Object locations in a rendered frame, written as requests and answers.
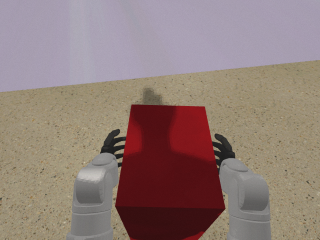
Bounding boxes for robot left hand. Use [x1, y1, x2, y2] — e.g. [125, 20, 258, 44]
[100, 129, 126, 168]

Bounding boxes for left robot forearm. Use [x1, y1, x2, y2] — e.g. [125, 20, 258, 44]
[66, 152, 119, 240]

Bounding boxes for carton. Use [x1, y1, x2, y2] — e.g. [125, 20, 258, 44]
[115, 104, 226, 240]

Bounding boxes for right robot forearm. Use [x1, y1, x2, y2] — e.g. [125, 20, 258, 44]
[219, 158, 272, 240]

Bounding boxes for robot right hand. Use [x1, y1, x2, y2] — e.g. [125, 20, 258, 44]
[212, 133, 236, 175]

